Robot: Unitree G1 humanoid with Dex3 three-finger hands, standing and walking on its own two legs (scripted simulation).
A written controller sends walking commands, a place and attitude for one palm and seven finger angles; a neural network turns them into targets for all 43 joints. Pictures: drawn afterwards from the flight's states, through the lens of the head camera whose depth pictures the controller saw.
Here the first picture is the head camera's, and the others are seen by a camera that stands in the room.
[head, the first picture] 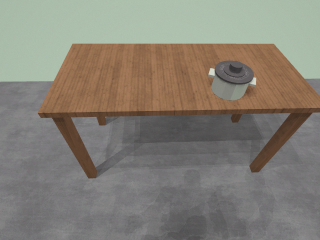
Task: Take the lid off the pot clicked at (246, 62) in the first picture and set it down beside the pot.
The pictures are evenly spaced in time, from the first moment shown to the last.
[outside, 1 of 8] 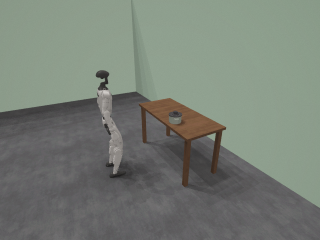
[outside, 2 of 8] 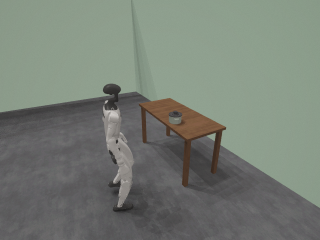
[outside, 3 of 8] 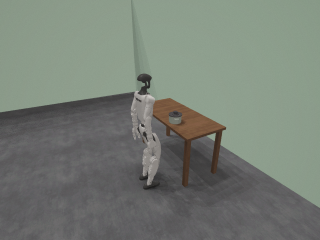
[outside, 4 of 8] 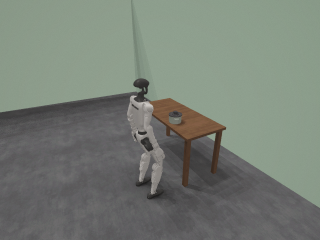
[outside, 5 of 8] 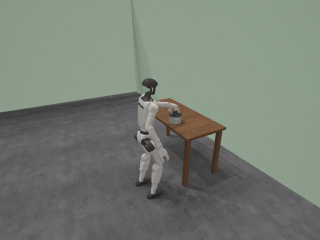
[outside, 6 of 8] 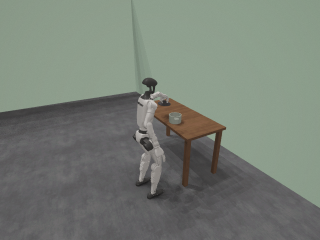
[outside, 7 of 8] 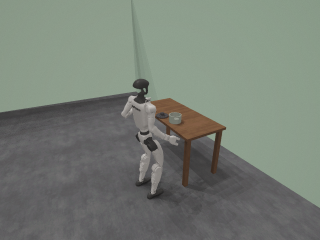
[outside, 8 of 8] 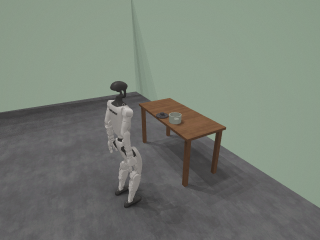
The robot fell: no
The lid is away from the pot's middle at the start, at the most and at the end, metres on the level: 0.00 0.25 0.23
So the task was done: yes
